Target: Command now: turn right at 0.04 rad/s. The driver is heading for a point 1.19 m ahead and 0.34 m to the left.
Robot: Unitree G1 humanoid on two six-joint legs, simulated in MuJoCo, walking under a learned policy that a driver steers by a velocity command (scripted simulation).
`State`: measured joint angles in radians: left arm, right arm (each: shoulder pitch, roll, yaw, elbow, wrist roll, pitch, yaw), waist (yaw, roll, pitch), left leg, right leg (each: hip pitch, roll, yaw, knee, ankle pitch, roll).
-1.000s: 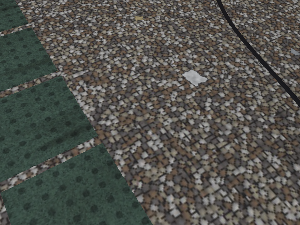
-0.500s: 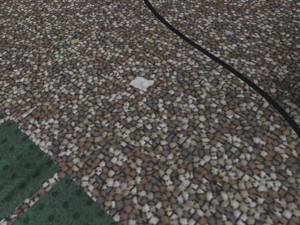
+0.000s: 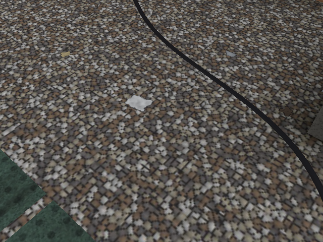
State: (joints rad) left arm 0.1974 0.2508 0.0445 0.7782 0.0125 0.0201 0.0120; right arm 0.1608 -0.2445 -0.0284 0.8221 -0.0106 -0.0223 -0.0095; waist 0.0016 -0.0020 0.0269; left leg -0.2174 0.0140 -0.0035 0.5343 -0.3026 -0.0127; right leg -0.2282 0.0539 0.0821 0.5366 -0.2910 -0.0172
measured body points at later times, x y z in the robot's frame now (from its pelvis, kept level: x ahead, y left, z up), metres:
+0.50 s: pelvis +0.00 +0.01 +0.00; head +0.01 +0.01 +0.45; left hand +0.08 +0.27 -0.13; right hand +0.08 -0.25 -0.13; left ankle -0.01 +0.13 -0.73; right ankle +0.00 -0.11 -0.73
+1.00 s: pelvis +0.01 +0.02 +0.00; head +0.01 +0.01 +0.45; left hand +0.04 +0.28 -0.14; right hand +0.04 -0.25 -0.15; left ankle -0.01 +0.13 -0.73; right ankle -0.01 -0.10 -0.71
